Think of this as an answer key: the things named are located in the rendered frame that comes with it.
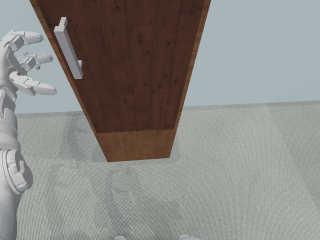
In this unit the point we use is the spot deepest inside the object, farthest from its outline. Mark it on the cupboard door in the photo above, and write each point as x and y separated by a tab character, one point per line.
135	58

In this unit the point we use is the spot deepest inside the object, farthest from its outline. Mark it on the handle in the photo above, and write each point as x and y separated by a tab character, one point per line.
64	41

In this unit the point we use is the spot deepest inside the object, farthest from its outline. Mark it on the robot left upper arm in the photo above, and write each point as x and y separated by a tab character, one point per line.
15	177

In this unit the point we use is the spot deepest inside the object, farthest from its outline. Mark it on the robot left hand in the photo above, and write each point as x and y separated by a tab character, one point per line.
9	65

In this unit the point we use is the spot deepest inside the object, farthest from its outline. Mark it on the robot left forearm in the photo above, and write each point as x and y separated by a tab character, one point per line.
8	120

